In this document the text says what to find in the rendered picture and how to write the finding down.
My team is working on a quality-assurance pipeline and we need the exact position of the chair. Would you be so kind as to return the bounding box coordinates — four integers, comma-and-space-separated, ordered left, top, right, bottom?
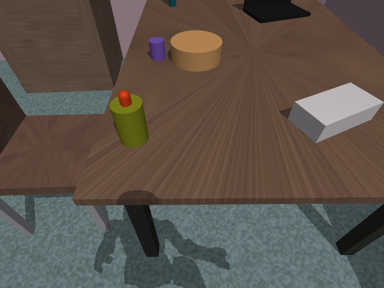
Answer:
0, 78, 111, 235

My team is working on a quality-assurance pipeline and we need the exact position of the table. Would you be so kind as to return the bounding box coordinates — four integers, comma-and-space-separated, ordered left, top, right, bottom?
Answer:
72, 0, 384, 257

